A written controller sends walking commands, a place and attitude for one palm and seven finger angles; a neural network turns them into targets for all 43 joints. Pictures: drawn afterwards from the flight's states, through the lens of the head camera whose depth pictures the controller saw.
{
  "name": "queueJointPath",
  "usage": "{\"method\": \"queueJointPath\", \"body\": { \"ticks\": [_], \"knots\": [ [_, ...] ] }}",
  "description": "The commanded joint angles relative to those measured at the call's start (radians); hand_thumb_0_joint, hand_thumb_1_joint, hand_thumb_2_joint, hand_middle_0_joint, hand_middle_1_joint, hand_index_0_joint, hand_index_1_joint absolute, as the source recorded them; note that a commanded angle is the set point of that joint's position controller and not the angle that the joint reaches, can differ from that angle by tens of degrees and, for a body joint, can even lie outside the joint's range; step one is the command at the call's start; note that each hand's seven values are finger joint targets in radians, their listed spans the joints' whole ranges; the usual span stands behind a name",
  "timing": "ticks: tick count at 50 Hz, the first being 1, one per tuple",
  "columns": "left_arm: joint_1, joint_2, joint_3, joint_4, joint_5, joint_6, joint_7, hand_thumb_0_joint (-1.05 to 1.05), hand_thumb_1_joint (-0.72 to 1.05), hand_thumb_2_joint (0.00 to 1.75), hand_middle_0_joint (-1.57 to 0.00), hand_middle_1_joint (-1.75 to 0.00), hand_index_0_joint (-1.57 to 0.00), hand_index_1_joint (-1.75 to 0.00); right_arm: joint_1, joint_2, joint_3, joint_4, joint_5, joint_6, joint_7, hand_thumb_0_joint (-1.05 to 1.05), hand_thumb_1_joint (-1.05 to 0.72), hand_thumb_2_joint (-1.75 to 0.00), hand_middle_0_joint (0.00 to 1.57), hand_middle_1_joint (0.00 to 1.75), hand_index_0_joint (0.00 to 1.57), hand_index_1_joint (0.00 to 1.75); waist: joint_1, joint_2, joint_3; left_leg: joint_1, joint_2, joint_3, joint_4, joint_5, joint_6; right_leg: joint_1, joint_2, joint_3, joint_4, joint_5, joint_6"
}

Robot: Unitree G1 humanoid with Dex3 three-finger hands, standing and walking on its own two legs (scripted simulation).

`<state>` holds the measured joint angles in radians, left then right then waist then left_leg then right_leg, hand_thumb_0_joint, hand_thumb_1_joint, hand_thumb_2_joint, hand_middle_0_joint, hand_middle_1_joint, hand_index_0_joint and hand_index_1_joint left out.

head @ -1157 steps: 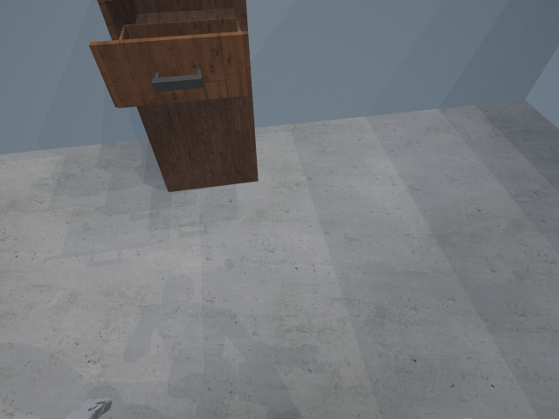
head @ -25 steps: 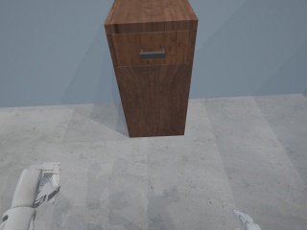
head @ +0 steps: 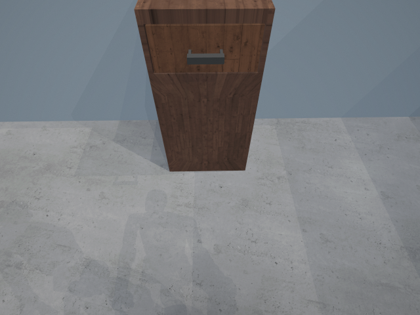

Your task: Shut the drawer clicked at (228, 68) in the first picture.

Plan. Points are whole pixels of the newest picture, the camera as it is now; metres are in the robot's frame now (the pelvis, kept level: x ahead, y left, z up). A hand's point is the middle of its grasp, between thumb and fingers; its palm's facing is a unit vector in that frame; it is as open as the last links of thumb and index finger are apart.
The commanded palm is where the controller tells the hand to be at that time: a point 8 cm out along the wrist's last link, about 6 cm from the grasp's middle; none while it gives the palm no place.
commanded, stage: let the arm hang, fingers relaxed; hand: left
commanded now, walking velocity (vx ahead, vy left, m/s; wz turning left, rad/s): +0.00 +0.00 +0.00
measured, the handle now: (205, 55) +0.92 +0.08 -0.01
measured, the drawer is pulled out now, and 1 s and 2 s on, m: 0.00 0.00 0.00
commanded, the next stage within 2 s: look to check the result in 0.50 s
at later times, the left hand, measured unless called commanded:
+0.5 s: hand out of the picture +0.01 +0.14 -0.18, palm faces +0.03 -0.98 -0.19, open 7.3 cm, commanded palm none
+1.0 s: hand out of the picture +0.00 +0.12 -0.18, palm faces +0.04 -0.98 -0.17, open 7.3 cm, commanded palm none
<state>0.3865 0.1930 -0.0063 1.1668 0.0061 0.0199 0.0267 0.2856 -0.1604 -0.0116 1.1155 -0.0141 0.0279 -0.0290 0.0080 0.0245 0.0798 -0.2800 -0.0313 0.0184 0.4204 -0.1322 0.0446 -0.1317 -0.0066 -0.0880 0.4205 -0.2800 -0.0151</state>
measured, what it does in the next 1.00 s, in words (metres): stands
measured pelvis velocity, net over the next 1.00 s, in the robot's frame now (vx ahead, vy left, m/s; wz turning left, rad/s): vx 0.03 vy -0.03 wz -0.01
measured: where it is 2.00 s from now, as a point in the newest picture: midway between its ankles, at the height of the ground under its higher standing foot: outside the picture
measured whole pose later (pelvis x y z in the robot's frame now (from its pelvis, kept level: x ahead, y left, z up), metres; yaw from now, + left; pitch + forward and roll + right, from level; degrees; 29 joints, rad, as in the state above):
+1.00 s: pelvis +0.03 -0.03 +0.00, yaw +0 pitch -2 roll +0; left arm 0.31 0.11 0.00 1.14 0.00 -0.01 0.04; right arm 0.27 -0.12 -0.01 1.15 -0.02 0.01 -0.05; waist 0.00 0.01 0.07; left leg -0.22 0.00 0.01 0.44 -0.19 0.00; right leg -0.06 0.03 -0.09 0.40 -0.32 -0.05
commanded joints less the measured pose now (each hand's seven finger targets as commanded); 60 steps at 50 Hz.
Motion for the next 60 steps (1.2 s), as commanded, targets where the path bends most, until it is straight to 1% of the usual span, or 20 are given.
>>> {"method": "queueJointPath", "body": {
  "ticks": [1, 3, 7, 10, 16, 17, 21, 24, 29, 32, 35, 39, 43, 45, 47, 48, 55, 57, 58, 60],
  "knots": [
    [0.028, 0.067, 0.014, -0.021, -0.003, -0.026, 0.007, 0.00, 0.90, 0.90, -0.20, -0.30, -0.20, -0.30, 0.068, -0.082, -0.010, -0.004, 0.003, -0.021, -0.005, 0.00, -0.90, -0.90, 0.20, 0.30, 0.20, 0.30, -0.022, -0.035, -0.018, 0.101, 0.118, -0.121, -0.079, -0.015, 0.002, -0.105, -0.102, 0.098, -0.107, -0.035, -0.044],
    [0.037, 0.060, 0.014, -0.015, -0.002, -0.027, 0.011, 0.00, 0.90, 0.90, -0.20, -0.30, -0.20, -0.30, 0.069, -0.071, -0.008, 0.004, 0.003, -0.022, -0.005, 0.00, -0.90, -0.90, 0.20, 0.30, 0.20, 0.30, -0.015, -0.042, -0.012, 0.096, 0.116, -0.114, -0.071, 0.019, 0.003, -0.095, -0.106, 0.095, -0.106, -0.014, -0.043],
    [0.025, 0.036, 0.016, -0.015, -0.003, -0.029, 0.015, 0.00, 0.90, 0.90, -0.20, -0.30, -0.20, -0.30, 0.069, -0.049, -0.003, 0.022, 0.000, -0.026, -0.007, 0.00, -0.90, -0.90, 0.20, 0.30, 0.20, 0.30, -0.017, -0.033, 0.002, 0.092, 0.113, -0.106, -0.063, 0.059, 0.002, -0.085, -0.106, 0.099, -0.101, 0.021, -0.039],
    [0.015, 0.029, 0.021, -0.021, -0.002, -0.032, 0.018, 0.00, 0.90, 0.90, -0.20, -0.30, -0.20, -0.30, 0.077, -0.036, -0.003, 0.029, -0.002, -0.028, -0.008, 0.00, -0.90, -0.90, 0.20, 0.30, 0.20, 0.30, -0.016, -0.048, 0.017, 0.075, 0.112, -0.099, -0.054, 0.091, 0.000, -0.067, -0.108, 0.095, -0.101, 0.051, -0.038],
    [0.003, 0.022, 0.026, -0.024, -0.005, -0.031, 0.019, 0.00, 0.90, 0.90, -0.20, -0.30, -0.20, -0.30, 0.079, -0.022, -0.003, 0.033, -0.004, -0.028, -0.011, 0.00, -0.90, -0.90, 0.20, 0.30, 0.20, 0.30, -0.015, 0.013, 0.037, 0.061, 0.108, -0.093, -0.049, 0.082, -0.005, -0.061, -0.109, 0.104, -0.108, 0.051, -0.044],
    [0.002, 0.025, 0.028, -0.026, -0.005, -0.032, 0.018, 0.00, 0.90, 0.90, -0.20, -0.30, -0.20, -0.30, 0.085, -0.024, -0.002, 0.033, -0.004, -0.030, -0.011, 0.00, -0.90, -0.90, 0.20, 0.30, 0.20, 0.30, -0.015, 0.008, 0.021, 0.065, 0.110, -0.092, -0.047, 0.092, -0.004, -0.047, -0.109, 0.105, -0.105, 0.065, -0.044],
    [0.000, 0.022, 0.030, -0.032, -0.004, -0.033, 0.019, 0.00, 0.90, 0.90, -0.20, -0.30, -0.20, -0.30, 0.088, -0.026, -0.006, 0.029, -0.003, -0.030, -0.012, 0.00, -0.90, -0.90, 0.20, 0.30, 0.20, 0.30, -0.016, -0.024, 0.020, 0.075, 0.113, -0.087, -0.039, 0.090, -0.006, -0.051, -0.109, 0.102, -0.111, 0.070, -0.043],
    [0.003, 0.022, 0.031, -0.036, -0.003, -0.037, 0.021, 0.00, 0.90, 0.90, -0.20, -0.30, -0.20, -0.30, 0.092, -0.028, -0.008, 0.028, -0.002, -0.032, -0.013, 0.00, -0.90, -0.90, 0.20, 0.30, 0.20, 0.30, -0.017, -0.038, -0.006, 0.091, 0.115, -0.081, -0.026, 0.121, -0.005, -0.031, -0.110, 0.104, -0.107, 0.126, -0.040],
    [0.005, 0.024, 0.032, -0.037, -0.004, -0.035, 0.022, 0.00, 0.90, 0.90, -0.20, -0.30, -0.20, -0.30, 0.090, -0.026, -0.008, 0.031, -0.001, -0.029, -0.014, 0.00, -0.90, -0.90, 0.20, 0.30, 0.20, 0.30, -0.017, -0.024, 0.015, 0.087, 0.116, -0.077, -0.024, 0.117, -0.007, -0.038, -0.110, 0.101, -0.111, 0.126, -0.039],
    [0.012, 0.022, 0.032, -0.038, -0.004, -0.037, 0.023, 0.00, 0.90, 0.90, -0.20, -0.30, -0.20, -0.30, 0.092, -0.028, -0.008, 0.031, 0.000, -0.030, -0.016, 0.00, -0.90, -0.90, 0.20, 0.30, 0.20, 0.30, -0.019, -0.041, 0.004, 0.097, 0.116, -0.072, -0.015, 0.128, -0.007, -0.027, -0.111, 0.103, -0.111, 0.172, -0.035],
    [0.020, 0.019, 0.032, -0.036, -0.004, -0.038, 0.024, 0.00, 0.90, 0.90, -0.20, -0.30, -0.20, -0.30, 0.087, -0.026, -0.008, 0.031, 0.000, -0.028, -0.016, 0.00, -0.90, -0.90, 0.20, 0.30, 0.20, 0.30, -0.017, -0.034, 0.002, 0.102, 0.114, -0.067, -0.008, 0.120, -0.008, -0.029, -0.113, 0.104, -0.113, 0.181, -0.031],
    [0.022, 0.017, 0.031, -0.035, -0.004, -0.037, 0.024, 0.00, 0.90, 0.90, -0.20, -0.30, -0.20, -0.30, 0.080, -0.027, -0.009, 0.031, 0.000, -0.027, -0.017, 0.00, -0.90, -0.90, 0.20, 0.30, 0.20, 0.30, -0.018, -0.023, 0.024, 0.101, 0.116, -0.068, -0.009, 0.109, -0.009, -0.045, -0.110, 0.109, -0.124, 0.159, -0.030],
    [0.022, 0.020, 0.033, -0.035, -0.002, -0.038, 0.024, 0.00, 0.90, 0.90, -0.20, -0.30, -0.20, -0.30, 0.077, -0.037, -0.011, 0.026, 0.001, -0.029, -0.018, 0.00, -0.90, -0.90, 0.20, 0.30, 0.20, 0.30, -0.017, -0.034, 0.009, 0.110, 0.118, -0.072, -0.009, 0.127, -0.007, -0.032, -0.105, 0.106, -0.118, 0.178, -0.028],
    [0.017, 0.021, 0.034, -0.037, -0.003, -0.038, 0.023, 0.00, 0.90, 0.90, -0.20, -0.30, -0.20, -0.30, 0.080, -0.035, -0.009, 0.028, 0.000, -0.031, -0.019, 0.00, -0.90, -0.90, 0.20, 0.30, 0.20, 0.30, -0.019, -0.027, 0.002, 0.109, 0.120, -0.071, -0.014, 0.131, -0.008, -0.022, -0.107, 0.104, -0.115, 0.186, -0.030],
    [0.012, 0.021, 0.033, -0.036, -0.004, -0.037, 0.022, 0.00, 0.90, 0.90, -0.20, -0.30, -0.20, -0.30, 0.074, -0.038, -0.009, 0.028, 0.000, -0.030, -0.019, 0.00, -0.90, -0.90, 0.20, 0.30, 0.20, 0.30, -0.019, -0.015, 0.027, 0.104, 0.121, -0.075, -0.022, 0.118, -0.009, -0.037, -0.104, 0.107, -0.121, 0.153, -0.033],
    [0.018, 0.023, 0.034, -0.036, -0.002, -0.037, 0.023, 0.00, 0.90, 0.90, -0.20, -0.30, -0.20, -0.30, 0.071, -0.043, -0.010, 0.024, 0.001, -0.030, -0.019, 0.00, -0.90, -0.90, 0.20, 0.30, 0.20, 0.30, -0.016, -0.014, 0.013, 0.113, 0.121, -0.074, -0.017, 0.129, -0.008, -0.033, -0.104, 0.107, -0.120, 0.162, -0.031],
    [0.006, 0.032, 0.039, -0.043, -0.003, -0.040, 0.023, 0.00, 0.90, 0.90, -0.20, -0.30, -0.20, -0.30, 0.066, -0.051, -0.011, 0.022, 0.000, -0.035, -0.021, 0.00, -0.90, -0.90, 0.20, 0.30, 0.20, 0.30, -0.015, -0.031, -0.006, 0.121, 0.124, -0.072, -0.014, 0.166, -0.006, -0.002, -0.108, 0.099, -0.110, 0.239, -0.028],
    [0.000, 0.036, 0.039, -0.045, -0.003, -0.039, 0.022, 0.00, 0.90, 0.90, -0.20, -0.30, -0.20, -0.30, 0.065, -0.053, -0.011, 0.022, 0.000, -0.034, -0.021, 0.00, -0.90, -0.90, 0.20, 0.30, 0.20, 0.30, -0.015, -0.021, -0.003, 0.119, 0.122, -0.074, -0.019, 0.156, -0.007, -0.004, -0.109, 0.101, -0.114, 0.224, -0.028],
    [0.000, 0.040, 0.040, -0.046, -0.002, -0.039, 0.023, 0.00, 0.90, 0.90, -0.20, -0.30, -0.20, -0.30, 0.063, -0.058, -0.012, 0.020, 0.001, -0.033, -0.021, 0.00, -0.90, -0.90, 0.20, 0.30, 0.20, 0.30, -0.015, -0.039, 0.001, 0.117, 0.122, -0.075, -0.017, 0.150, -0.007, -0.006, -0.106, 0.100, -0.117, 0.217, -0.027],
    [-0.006, 0.042, 0.041, -0.049, -0.003, -0.038, 0.022, 0.00, 0.90, 0.90, -0.20, -0.30, -0.20, -0.30, 0.061, -0.057, -0.011, 0.021, 0.000, -0.033, -0.020, 0.00, -0.90, -0.90, 0.20, 0.30, 0.20, 0.30, -0.016, -0.034, 0.012, 0.110, 0.122, -0.074, -0.020, 0.144, -0.008, -0.007, -0.108, 0.100, -0.119, 0.214, -0.027]
  ]
}}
